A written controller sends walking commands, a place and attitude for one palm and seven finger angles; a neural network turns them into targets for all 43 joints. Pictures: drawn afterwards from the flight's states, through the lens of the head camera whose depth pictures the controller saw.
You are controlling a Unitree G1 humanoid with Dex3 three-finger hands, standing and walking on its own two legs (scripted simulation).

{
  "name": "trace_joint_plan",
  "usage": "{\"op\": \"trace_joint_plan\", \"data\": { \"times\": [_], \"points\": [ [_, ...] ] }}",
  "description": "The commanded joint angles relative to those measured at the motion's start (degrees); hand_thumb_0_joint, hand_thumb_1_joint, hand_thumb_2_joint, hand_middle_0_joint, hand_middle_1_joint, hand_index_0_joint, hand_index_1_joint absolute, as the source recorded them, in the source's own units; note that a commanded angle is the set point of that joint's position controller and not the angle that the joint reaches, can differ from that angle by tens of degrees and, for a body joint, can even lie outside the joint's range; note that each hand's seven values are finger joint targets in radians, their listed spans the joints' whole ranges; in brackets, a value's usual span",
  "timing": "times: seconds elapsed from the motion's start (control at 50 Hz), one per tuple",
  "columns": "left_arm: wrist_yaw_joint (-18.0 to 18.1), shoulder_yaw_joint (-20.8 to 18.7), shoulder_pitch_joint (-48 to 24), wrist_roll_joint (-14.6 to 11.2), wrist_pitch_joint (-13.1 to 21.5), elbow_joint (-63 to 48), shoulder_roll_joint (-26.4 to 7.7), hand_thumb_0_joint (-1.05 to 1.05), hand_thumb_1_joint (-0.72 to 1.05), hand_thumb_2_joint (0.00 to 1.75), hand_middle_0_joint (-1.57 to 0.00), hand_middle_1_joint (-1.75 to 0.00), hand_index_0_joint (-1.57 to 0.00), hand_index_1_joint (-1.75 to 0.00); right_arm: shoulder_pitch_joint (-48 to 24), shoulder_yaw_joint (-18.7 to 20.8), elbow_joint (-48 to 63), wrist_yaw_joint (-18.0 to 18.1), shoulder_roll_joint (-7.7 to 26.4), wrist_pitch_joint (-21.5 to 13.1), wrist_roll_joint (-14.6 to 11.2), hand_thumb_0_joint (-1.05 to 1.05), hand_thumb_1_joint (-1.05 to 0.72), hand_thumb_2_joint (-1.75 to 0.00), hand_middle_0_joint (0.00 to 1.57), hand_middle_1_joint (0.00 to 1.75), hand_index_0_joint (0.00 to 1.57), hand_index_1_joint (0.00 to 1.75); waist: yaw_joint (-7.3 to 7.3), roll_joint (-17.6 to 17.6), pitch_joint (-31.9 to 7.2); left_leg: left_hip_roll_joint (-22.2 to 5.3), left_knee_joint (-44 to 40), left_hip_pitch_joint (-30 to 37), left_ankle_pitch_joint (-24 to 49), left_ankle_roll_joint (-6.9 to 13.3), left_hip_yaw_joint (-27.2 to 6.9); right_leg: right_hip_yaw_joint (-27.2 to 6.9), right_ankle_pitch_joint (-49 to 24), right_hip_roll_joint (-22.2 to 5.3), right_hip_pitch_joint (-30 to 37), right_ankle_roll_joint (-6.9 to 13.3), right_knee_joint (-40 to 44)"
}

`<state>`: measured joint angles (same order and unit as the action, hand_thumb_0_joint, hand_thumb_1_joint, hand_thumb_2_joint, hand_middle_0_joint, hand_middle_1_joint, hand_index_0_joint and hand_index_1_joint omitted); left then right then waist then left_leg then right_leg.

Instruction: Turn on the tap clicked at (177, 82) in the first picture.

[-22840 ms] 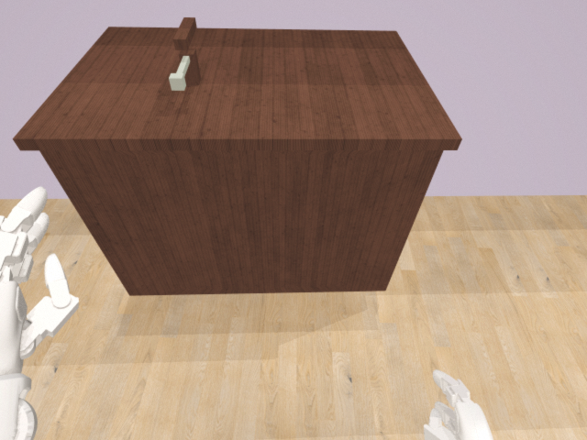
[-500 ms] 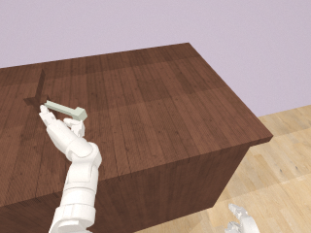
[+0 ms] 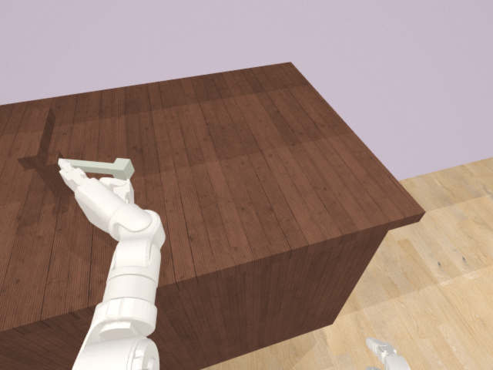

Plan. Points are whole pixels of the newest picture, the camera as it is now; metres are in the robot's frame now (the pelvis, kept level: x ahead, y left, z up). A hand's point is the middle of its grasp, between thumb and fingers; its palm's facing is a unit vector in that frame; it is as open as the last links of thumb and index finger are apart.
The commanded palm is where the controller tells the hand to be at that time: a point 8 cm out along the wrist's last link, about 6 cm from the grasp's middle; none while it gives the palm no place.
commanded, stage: push the lever round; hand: left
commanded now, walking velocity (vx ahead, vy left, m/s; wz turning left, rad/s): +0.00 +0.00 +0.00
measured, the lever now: (122, 169) +0.41 +0.25 +0.12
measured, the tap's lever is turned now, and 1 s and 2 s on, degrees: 65 77 77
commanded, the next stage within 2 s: lift the hand up off the lever in 0.22 s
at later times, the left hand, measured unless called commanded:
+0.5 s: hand (125, 172) +0.41 +0.24 +0.11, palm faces +0.84 -0.54 -0.06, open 7.9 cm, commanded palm +0.35 +0.26 +0.11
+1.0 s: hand (117, 172) +0.40 +0.25 +0.12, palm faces +0.82 -0.56 -0.04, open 7.8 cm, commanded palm +0.34 +0.26 +0.13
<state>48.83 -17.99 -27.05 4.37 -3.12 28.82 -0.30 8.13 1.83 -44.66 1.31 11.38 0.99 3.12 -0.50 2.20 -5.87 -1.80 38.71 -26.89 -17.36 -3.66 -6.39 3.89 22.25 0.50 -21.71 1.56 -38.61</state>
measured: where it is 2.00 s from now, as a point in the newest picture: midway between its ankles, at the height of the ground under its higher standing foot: outside the picture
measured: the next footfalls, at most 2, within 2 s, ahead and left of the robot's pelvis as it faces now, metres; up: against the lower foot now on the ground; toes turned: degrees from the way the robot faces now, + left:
none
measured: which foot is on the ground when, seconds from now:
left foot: down 0.00-1.00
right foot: down 0.00-1.00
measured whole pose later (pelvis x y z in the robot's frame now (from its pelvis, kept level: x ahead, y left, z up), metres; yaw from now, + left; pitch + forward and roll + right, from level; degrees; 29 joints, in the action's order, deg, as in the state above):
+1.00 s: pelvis +0.01 +0.02 +0.01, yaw -2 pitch +4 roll -1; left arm 45.7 -20.1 -28.0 2.5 -6.7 26.9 -1.8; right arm 8.4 1.7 -43.8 0.5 11.0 0.4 2.6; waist -0.5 1.9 -5.8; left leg -1.6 35.8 -23.5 -16.8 -2.4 -4.2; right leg 2.0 20.4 0.0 -18.5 0.2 -34.5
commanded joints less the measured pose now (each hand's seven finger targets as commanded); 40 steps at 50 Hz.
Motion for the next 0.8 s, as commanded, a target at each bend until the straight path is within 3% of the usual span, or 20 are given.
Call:
{"op": "trace_joint_plan", "data": {
  "times": [0.0, 0.12, 0.14, 0.2, 0.24, 0.28, 0.32, 0.34, 0.36, 0.38, 0.44, 0.46, 0.54, 0.58, 0.62, 0.64, 0.7, 0.72, 0.74, 0.78],
  "points": [
    [-0.94, 1.45, -25.88, 2.22, 3.80, -9.99, -10.23, 0.00, 0.90, 0.90, -0.15, -0.15, -0.15, -0.15, -5.36, 1.97, 7.88, 0.35, 6.61, -2.54, 0.34, 0.00, -0.90, -0.90, 0.20, 0.30, 0.20, 0.30, 1.16, -4.27, -14.98, 1.59, -2.06, 8.25, 13.11, 4.40, 5.74, 0.18, -16.80, -1.56, 3.03, -0.41, 7.43],
    [-1.30, -1.01, -26.54, 1.76, 4.44, -7.75, -12.68, 0.00, 0.90, 0.90, -0.15, -0.15, -0.15, -0.15, -4.57, 2.16, 7.91, 0.45, 6.81, -2.10, 0.22, 0.00, -0.90, -0.90, 0.20, 0.30, 0.20, 0.30, 1.26, -4.75, -15.67, 1.68, -1.60, 7.11, 13.20, 4.52, 6.24, -0.40, -19.24, -1.94, 3.97, -1.02, 7.42],
    [-1.30, -3.66, -25.38, 1.75, 4.41, -6.83, -14.98, 0.00, 0.90, 0.90, -0.15, -0.15, -0.15, -0.15, -4.22, 2.28, 7.66, 0.62, 7.06, -1.91, 0.24, 0.00, -0.90, -0.90, 0.20, 0.30, 0.20, 0.30, 0.72, -4.34, -15.64, 1.56, -1.98, 6.89, 13.71, 4.52, 5.90, -0.23, -19.32, -1.78, 4.45, -0.79, 7.29],
    [-2.01, -1.11, -27.79, 1.61, 4.54, -5.11, -13.09, 0.00, 0.90, 0.90, -0.15, -0.15, -0.15, -0.15, -3.87, 2.07, 7.79, 0.47, 7.05, -1.81, -0.02, 0.00, -0.90, -0.90, 0.20, 0.30, 0.20, 0.30, 1.88, -4.77, -13.65, 1.68, -2.06, 6.14, 12.17, 4.61, 6.04, -0.28, -17.85, -1.80, 2.89, -0.99, 7.61],
    [-1.93, -3.40, -27.73, 1.49, 4.79, -3.80, -14.86, 0.00, 0.90, 0.90, -0.15, -0.15, -0.15, -0.15, -3.33, 2.19, 7.45, 0.48, 7.37, -1.93, 0.07, 0.00, -0.90, -0.90, 0.20, 0.30, 0.20, 0.30, 1.56, -3.85, -13.62, 1.63, -2.36, 6.17, 11.75, 4.64, 5.68, -0.08, -16.66, -1.48, 2.32, -0.78, 7.67],
    [-2.09, -2.00, -29.86, 1.42, 5.55, -3.47, -13.89, 0.00, 0.90, 0.90, -0.15, -0.15, -0.15, -0.15, -2.89, 2.23, 7.56, 0.31, 7.33, -2.09, -0.04, 0.00, -0.90, -0.90, 0.20, 0.30, 0.20, 0.30, 2.39, -3.18, -14.01, 1.60, -1.90, 6.54, 11.29, 4.77, 6.01, -0.41, -16.30, -1.55, 1.62, -0.96, 7.70],
    [-1.92, -2.96, -29.36, 1.33, 6.06, -3.26, -14.53, 0.00, 0.90, 0.90, -0.15, -0.15, -0.15, -0.15, -2.12, 2.37, 7.66, 0.14, 7.44, -2.18, 0.19, 0.00, -0.90, -0.90, 0.20, 0.30, 0.20, 0.30, 2.24, -4.08, -15.62, 1.72, -1.53, 6.43, 12.23, 4.84, 6.15, -0.38, -18.19, -1.50, 2.56, -1.11, 7.33],
    [-1.83, -4.77, -27.83, 1.32, 6.12, -3.38, -15.90, 0.00, 0.90, 0.90, -0.15, -0.15, -0.15, -0.15, -2.00, 2.61, 7.63, 0.15, 7.63, -2.04, 0.19, 0.00, -0.90, -0.90, 0.20, 0.30, 0.20, 0.30, 1.33, -3.37, -16.51, 1.77, -1.93, 6.42, 13.14, 4.71, 5.91, -0.14, -18.65, -1.27, 3.32, -0.83, 6.83],
    [-1.99, -3.33, -28.28, 1.27, 6.11, -3.87, -14.75, 0.00, 0.90, 0.90, -0.15, -0.15, -0.15, -0.15, -2.02, 2.50, 8.05, 0.00, 7.47, -1.93, 0.10, 0.00, -0.90, -0.90, 0.20, 0.30, 0.20, 0.30, 1.76, -2.35, -16.86, 1.84, -1.79, 6.70, 13.56, 4.68, 6.13, -0.22, -19.07, -1.35, 3.37, -0.84, 6.54],
    [-2.12, -3.13, -28.42, 1.17, 5.90, -3.32, -14.49, 0.00, 0.90, 0.90, -0.15, -0.15, -0.15, -0.15, -1.77, 2.53, 7.98, -0.05, 7.51, -1.95, 0.10, 0.00, -0.90, -0.90, 0.20, 0.30, 0.20, 0.30, 2.01, -3.61, -16.15, 1.82, -1.72, 6.35, 13.15, 4.77, 6.28, -0.21, -19.05, -1.40, 3.25, -1.07, 6.89],
    [-2.21, -5.64, -27.62, 1.10, 5.62, -4.66, -17.04, 0.00, 0.90, 0.90, -0.15, -0.15, -0.15, -0.15, -1.69, 2.74, 8.13, 0.11, 7.82, -1.70, 0.08, 0.00, -0.90, -0.90, 0.20, 0.30, 0.20, 0.30, 1.11, -2.84, -17.58, 1.75, -2.26, 6.86, 14.44, 4.75, 6.24, -0.21, -20.08, -1.21, 4.76, -0.84, 6.88],
    [-2.35, -3.88, -28.21, 0.98, 5.47, -5.34, -15.45, 0.00, 0.90, 0.90, -0.15, -0.15, -0.15, -0.15, -1.50, 2.61, 8.43, -0.03, 7.69, -1.73, -0.05, 0.00, -0.90, -0.90, 0.20, 0.30, 0.20, 0.30, 1.66, -2.75, -17.10, 1.70, -2.26, 7.39, 15.33, 4.76, 6.32, -0.01, -20.92, -1.18, 4.61, -0.80, 6.60],
    [-2.42, -5.92, -25.52, 0.72, 4.39, -5.59, -17.05, 0.00, 0.90, 0.90, -0.15, -0.15, -0.15, -0.15, -1.83, 2.71, 8.34, -0.08, 7.95, -1.74, -0.08, 0.00, -0.90, -0.90, 0.20, 0.30, 0.20, 0.30, 0.83, -3.44, -15.81, 1.55, -3.11, 7.28, 15.25, 4.70, 6.38, 0.22, -20.28, -0.99, 5.30, -0.77, 7.48],
    [-2.57, -3.71, -26.71, 0.56, 4.19, -6.38, -14.98, 0.00, 0.90, 0.90, -0.15, -0.15, -0.15, -0.15, -2.12, 2.51, 8.63, -0.20, 7.67, -2.06, -0.15, 0.00, -0.90, -0.90, 0.20, 0.30, 0.20, 0.30, 1.16, -3.72, -14.78, 1.56, -3.50, 7.55, 14.51, 4.75, 6.45, 0.21, -19.17, -0.94, 4.77, -0.83, 7.86],
    [-2.55, -3.32, -26.95, 0.71, 4.13, -7.94, -14.91, 0.00, 0.90, 0.90, -0.15, -0.15, -0.15, -0.15, -2.25, 2.60, 8.62, -0.28, 7.62, -2.34, -0.20, 0.00, -0.90, -0.90, 0.20, 0.30, 0.20, 0.30, 1.03, -2.92, -15.09, 1.42, -3.78, 8.32, 14.41, 4.64, 6.45, 0.30, -18.05, -0.78, 4.88, -0.62, 8.22],
    [-2.41, -3.99, -27.11, 0.94, 4.17, -9.12, -15.46, 0.00, 0.90, 0.90, -0.15, -0.15, -0.15, -0.15, -2.64, 2.59, 8.47, -0.25, 7.68, -2.48, -0.15, 0.00, -0.90, -0.90, 0.20, 0.30, 0.20, 0.30, 0.58, -0.56, -15.58, 1.40, -4.24, 9.14, 14.78, 4.47, 6.22, 0.44, -17.44, -0.66, 4.65, -0.28, 7.98],
    [-2.25, -1.38, -26.85, 1.35, 3.57, -11.41, -13.04, 0.00, 0.90, 0.90, -0.15, -0.15, -0.15, -0.15, -2.73, 2.51, 8.69, -0.71, 7.31, -2.91, -0.12, 0.00, -0.90, -0.90, 0.20, 0.30, 0.20, 0.30, 0.64, 0.03, -16.51, 1.25, -4.09, 10.81, 16.70, 4.23, 6.21, 0.83, -18.31, -0.49, 4.84, 0.01, 7.60],
    [-2.11, -1.10, -26.06, 1.17, 3.07, -10.98, -12.43, 0.00, 0.90, 0.90, -0.15, -0.15, -0.15, -0.15, -2.80, 2.53, 8.63, -0.80, 7.30, -3.07, -0.04, 0.00, -0.90, -0.90, 0.20, 0.30, 0.20, 0.30, 0.58, -1.58, -16.07, 1.29, -4.10, 10.66, 17.07, 4.29, 6.32, 0.85, -19.14, -0.45, 5.34, -0.08, 7.82],
    [-2.08, -3.01, -24.62, 0.98, 2.74, -11.47, -14.06, 0.00, 0.90, 0.90, -0.15, -0.15, -0.15, -0.15, -3.21, 2.59, 8.66, -0.69, 7.51, -3.03, -0.09, 0.00, -0.90, -0.90, 0.20, 0.30, 0.20, 0.30, -0.15, -0.88, -16.39, 1.24, -4.55, 10.69, 17.04, 4.17, 6.14, 0.94, -18.68, -0.41, 5.76, 0.02, 7.89],
    [-2.24, -1.39, -25.26, 0.66, 2.22, -12.71, -12.60, 0.00, 0.90, 0.90, -0.15, -0.15, -0.15, -0.15, -3.79, 2.41, 8.80, -0.68, 7.16, -3.05, -0.27, 0.00, -0.90, -0.90, 0.20, 0.30, 0.20, 0.30, 0.20, -1.77, -15.84, 1.11, -4.72, 11.11, 17.06, 4.07, 6.22, 1.02, -18.55, -0.53, 5.96, -0.04, 8.12]
  ]
}}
